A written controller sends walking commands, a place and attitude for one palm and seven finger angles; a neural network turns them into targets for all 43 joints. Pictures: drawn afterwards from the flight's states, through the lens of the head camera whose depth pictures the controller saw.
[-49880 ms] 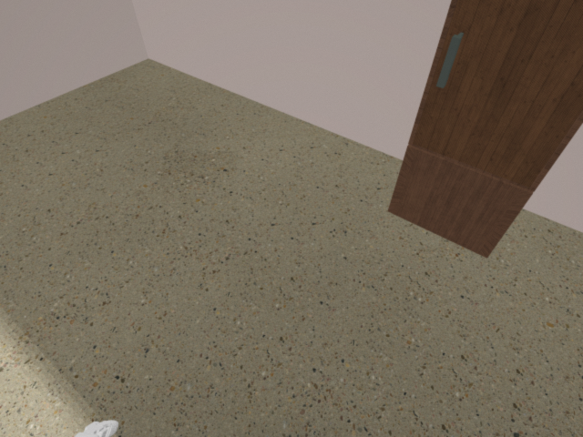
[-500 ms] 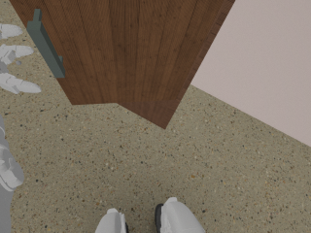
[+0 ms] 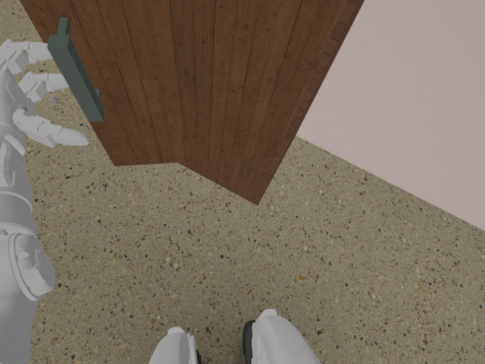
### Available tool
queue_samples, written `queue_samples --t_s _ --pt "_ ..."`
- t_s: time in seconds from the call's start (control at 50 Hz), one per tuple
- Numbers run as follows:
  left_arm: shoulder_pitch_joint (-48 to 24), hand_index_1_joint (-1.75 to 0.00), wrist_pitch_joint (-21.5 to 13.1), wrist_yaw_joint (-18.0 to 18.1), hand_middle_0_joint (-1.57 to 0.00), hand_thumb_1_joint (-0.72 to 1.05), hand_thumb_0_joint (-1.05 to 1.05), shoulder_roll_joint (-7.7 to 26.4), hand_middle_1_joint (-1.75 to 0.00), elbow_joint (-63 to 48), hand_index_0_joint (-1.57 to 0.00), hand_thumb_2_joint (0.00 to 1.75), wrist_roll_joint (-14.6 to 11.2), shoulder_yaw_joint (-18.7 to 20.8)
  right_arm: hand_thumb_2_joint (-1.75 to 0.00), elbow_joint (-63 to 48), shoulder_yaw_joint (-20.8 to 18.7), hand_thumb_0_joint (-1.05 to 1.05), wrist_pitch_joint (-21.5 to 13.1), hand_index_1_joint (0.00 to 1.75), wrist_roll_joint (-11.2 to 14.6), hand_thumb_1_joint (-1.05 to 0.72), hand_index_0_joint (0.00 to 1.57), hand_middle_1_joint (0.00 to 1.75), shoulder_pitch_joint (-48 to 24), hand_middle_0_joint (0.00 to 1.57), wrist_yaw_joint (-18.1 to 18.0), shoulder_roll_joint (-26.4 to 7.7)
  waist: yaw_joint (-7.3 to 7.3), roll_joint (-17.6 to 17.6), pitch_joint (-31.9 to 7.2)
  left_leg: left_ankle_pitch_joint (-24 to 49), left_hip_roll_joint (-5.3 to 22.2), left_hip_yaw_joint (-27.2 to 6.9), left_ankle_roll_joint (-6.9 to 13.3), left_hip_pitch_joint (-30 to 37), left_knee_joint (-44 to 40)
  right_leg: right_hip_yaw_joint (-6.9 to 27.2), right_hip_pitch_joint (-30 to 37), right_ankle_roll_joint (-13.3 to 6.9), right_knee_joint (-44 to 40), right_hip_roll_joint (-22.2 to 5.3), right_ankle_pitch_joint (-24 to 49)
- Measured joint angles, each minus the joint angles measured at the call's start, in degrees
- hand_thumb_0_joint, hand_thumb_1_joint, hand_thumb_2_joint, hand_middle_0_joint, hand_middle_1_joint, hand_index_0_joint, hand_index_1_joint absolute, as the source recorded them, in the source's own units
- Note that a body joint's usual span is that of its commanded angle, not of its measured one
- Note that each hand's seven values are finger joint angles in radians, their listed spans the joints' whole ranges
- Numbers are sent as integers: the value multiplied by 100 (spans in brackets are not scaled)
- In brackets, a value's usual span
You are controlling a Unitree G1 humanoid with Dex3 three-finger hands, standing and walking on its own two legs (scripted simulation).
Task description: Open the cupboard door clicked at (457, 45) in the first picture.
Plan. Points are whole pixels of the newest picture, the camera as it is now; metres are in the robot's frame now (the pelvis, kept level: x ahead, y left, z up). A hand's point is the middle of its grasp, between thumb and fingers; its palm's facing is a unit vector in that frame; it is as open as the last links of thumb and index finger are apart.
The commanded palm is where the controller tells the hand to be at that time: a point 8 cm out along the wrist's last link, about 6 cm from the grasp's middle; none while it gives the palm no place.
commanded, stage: slide the fingers in behind the handle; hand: left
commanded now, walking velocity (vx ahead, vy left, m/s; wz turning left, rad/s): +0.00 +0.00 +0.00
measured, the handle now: (81, 74) +0.56 +0.21 +0.07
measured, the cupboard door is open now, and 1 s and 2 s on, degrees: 36 36 36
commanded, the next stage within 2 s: close the thumb around the handle in 1.16 s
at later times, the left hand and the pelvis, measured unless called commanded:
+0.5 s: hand (79, 99) +0.51 +0.21 +0.07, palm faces +0.02 -1.00 -0.01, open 14.0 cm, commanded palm +0.48 +0.25 +0.07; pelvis +0.00 -0.01 +0.00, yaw +0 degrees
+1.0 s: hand (96, 99) +0.51 +0.18 +0.07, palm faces +0.04 -1.00 -0.02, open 14.1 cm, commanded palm +0.48 +0.22 +0.07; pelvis +0.00 -0.01 +0.00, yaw +1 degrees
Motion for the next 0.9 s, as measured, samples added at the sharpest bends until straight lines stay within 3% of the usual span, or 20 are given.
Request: queue_samples --t_s 0.9 --pt "15 -121 -213 880 -29 -50 -1 -820 -120 -107 -29 30 92 -430 -89 153 -116 1 -163 30 -56 -91 20 30 -68 21 119 80 87 73 -65 1 -33 -1 -84 109 -70 18 23 -76 114 -22 -109"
